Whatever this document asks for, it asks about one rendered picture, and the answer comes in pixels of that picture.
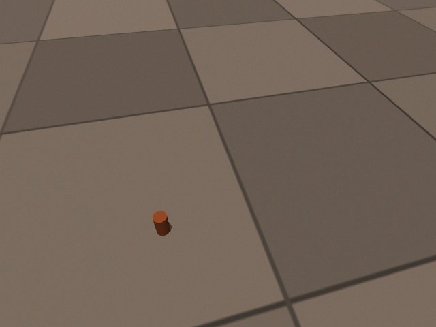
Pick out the can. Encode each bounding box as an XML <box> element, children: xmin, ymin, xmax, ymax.
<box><xmin>153</xmin><ymin>211</ymin><xmax>170</xmax><ymax>236</ymax></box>

